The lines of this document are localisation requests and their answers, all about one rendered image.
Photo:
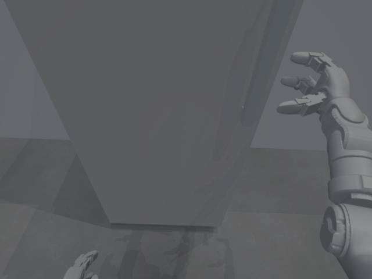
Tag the right robot hand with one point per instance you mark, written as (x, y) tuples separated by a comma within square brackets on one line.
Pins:
[(333, 83)]

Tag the handle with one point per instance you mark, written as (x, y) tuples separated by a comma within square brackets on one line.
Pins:
[(275, 28)]

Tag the right robot upper arm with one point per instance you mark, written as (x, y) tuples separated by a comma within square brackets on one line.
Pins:
[(346, 232)]

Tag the left robot hand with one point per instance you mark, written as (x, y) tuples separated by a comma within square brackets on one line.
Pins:
[(81, 265)]

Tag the right robot forearm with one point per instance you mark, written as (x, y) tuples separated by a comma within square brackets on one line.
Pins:
[(349, 148)]

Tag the fridge door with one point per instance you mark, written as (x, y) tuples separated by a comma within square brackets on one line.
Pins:
[(150, 94)]

